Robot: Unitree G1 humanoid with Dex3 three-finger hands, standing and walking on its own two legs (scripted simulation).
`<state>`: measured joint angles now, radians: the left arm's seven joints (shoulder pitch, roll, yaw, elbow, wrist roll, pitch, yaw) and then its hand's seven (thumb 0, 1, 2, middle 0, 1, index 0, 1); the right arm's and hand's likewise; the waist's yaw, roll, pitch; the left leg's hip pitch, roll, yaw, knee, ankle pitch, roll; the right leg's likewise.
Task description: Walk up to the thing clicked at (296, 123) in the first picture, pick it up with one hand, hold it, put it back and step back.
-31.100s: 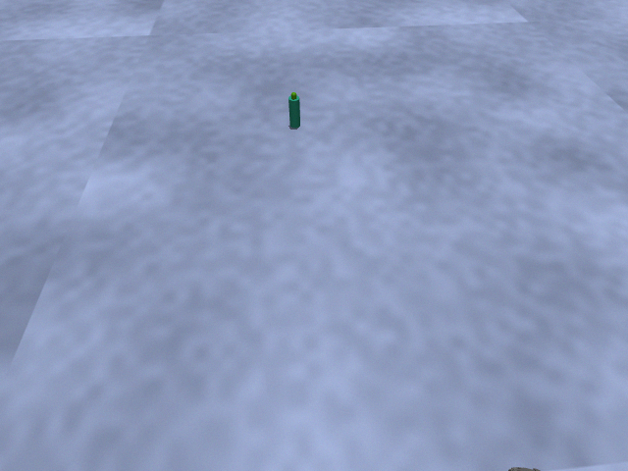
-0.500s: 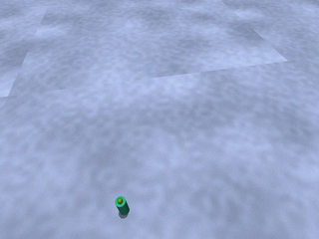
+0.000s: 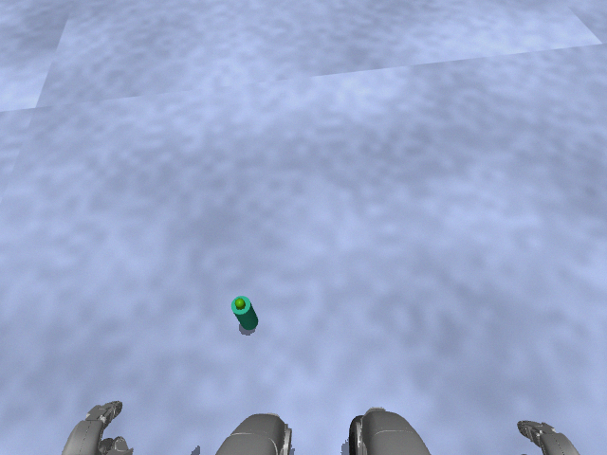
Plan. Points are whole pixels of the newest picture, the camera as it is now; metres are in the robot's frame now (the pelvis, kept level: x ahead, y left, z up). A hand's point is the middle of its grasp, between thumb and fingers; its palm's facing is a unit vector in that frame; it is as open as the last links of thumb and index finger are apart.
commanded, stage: step back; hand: left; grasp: from the side
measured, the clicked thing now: (244, 312) +0.49 +0.22 -0.66
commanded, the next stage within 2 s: none
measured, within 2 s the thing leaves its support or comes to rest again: neither
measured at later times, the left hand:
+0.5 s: hand out of the picture -0.01 +0.28 -0.15, palm faces -0.08 -0.90 -0.42, open 7.4 cm
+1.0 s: hand out of the picture -0.14 +0.29 -0.14, palm faces -0.04 -0.92 -0.38, open 7.4 cm
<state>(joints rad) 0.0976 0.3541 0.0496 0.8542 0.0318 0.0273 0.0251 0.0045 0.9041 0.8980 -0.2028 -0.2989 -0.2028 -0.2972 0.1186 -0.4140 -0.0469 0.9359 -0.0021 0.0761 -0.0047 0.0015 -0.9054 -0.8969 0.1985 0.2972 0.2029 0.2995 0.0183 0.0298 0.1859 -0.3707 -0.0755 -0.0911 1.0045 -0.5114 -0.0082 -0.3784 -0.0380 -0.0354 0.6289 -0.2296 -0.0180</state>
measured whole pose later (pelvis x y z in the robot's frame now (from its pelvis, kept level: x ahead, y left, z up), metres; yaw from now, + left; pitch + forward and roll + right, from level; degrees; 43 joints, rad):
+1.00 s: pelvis -0.27 +0.03 +0.00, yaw -3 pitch -3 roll -1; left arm 0.13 0.40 0.08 0.81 0.01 0.06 0.02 0.00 0.91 0.90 -0.20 -0.30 -0.20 -0.30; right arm 0.18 -0.36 -0.04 0.88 -0.04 0.04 0.00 0.00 -0.90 -0.90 0.20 0.30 0.21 0.30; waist -0.01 -0.03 0.17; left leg -0.30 -0.01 -0.02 0.61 -0.26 0.02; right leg -0.49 0.12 0.15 1.21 -0.50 0.00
